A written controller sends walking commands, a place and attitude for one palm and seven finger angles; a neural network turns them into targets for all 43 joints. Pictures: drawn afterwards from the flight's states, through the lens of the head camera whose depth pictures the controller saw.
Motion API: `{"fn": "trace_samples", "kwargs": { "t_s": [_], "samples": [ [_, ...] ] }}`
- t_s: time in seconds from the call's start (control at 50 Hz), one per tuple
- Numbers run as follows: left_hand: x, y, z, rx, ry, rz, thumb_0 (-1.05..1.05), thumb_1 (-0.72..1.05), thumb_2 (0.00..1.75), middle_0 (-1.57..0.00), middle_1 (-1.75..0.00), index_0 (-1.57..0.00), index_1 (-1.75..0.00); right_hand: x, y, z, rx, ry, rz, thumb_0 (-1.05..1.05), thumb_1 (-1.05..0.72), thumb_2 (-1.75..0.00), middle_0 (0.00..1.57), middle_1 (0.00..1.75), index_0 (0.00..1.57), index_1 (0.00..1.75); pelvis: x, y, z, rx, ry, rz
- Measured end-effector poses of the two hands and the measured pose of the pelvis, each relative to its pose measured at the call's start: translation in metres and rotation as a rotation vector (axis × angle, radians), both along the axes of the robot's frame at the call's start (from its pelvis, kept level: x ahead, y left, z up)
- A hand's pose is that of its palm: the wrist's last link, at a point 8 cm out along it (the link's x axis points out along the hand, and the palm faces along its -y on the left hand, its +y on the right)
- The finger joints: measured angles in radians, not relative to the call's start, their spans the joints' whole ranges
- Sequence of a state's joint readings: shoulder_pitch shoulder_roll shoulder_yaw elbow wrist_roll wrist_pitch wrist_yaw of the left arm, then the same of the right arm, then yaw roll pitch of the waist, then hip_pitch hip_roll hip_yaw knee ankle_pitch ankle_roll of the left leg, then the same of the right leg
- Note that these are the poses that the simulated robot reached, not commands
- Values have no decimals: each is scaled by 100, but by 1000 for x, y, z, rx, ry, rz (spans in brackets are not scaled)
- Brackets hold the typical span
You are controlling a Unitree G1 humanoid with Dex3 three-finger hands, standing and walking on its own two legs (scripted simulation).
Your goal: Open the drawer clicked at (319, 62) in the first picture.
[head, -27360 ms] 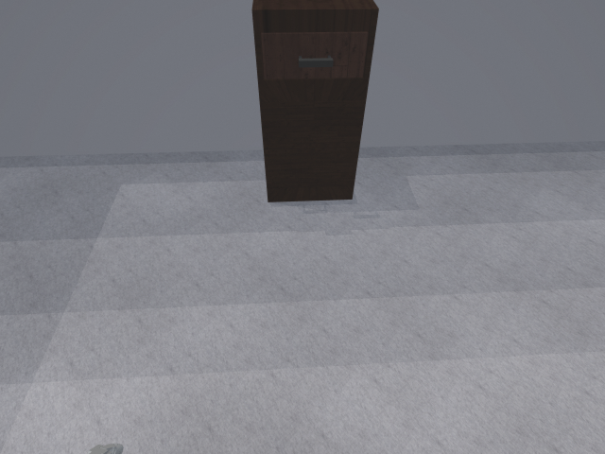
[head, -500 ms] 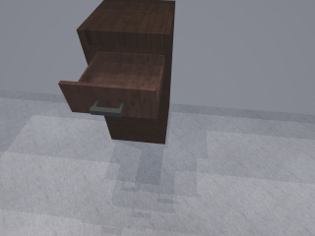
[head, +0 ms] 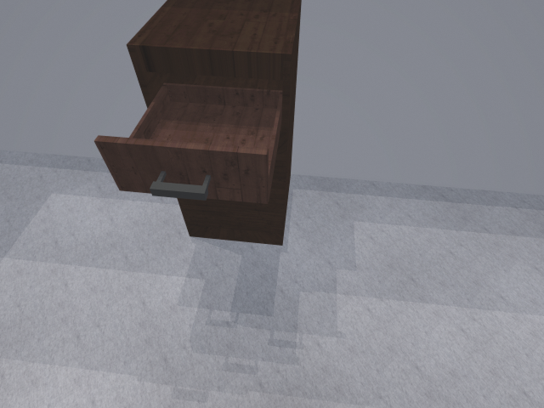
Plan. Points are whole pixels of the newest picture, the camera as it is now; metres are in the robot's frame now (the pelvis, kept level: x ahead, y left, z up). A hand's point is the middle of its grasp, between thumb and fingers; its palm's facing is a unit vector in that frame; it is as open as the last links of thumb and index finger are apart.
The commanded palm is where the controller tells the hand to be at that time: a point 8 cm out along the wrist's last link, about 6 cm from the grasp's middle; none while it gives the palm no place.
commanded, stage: look to check the result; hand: left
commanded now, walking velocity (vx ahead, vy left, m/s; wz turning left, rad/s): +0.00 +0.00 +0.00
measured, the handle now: (182, 184) +0.57 +0.24 -0.06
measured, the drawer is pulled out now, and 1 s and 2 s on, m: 0.30 0.30 0.30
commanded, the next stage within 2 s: stand and wait in 0.36 s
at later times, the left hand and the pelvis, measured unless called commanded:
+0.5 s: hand out of the picture +0.00 +0.16 -0.17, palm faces +0.04 -0.98 -0.20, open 7.4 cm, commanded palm none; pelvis +0.01 -0.01 +0.00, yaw +0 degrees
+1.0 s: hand out of the picture +0.01 +0.16 -0.17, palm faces +0.04 -0.98 -0.20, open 7.4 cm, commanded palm none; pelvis +0.01 -0.01 +0.00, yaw +0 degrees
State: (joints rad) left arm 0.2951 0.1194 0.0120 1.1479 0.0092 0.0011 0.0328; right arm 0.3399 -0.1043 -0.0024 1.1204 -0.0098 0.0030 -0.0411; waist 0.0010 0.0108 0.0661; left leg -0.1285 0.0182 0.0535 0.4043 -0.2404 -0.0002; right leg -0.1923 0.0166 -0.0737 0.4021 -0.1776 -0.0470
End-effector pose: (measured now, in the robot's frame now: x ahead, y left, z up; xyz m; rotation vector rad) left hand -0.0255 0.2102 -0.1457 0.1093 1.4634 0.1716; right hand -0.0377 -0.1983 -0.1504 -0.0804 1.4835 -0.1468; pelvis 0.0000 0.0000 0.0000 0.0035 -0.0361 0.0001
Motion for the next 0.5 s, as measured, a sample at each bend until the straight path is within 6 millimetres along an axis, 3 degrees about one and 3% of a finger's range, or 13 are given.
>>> {"fn": "trace_samples", "kwargs": {
  "t_s": [0.5],
  "samples": [
    [23, -4, 3, 21, -42, -13, 0, 91, 90, -20, -30, -20, -30, 20, -10, -2, 6, -31, 3, 0, -91, -90, 20, 30, 20, 30, 7, -9, 1, 2, -4, 0]
  ]
}}
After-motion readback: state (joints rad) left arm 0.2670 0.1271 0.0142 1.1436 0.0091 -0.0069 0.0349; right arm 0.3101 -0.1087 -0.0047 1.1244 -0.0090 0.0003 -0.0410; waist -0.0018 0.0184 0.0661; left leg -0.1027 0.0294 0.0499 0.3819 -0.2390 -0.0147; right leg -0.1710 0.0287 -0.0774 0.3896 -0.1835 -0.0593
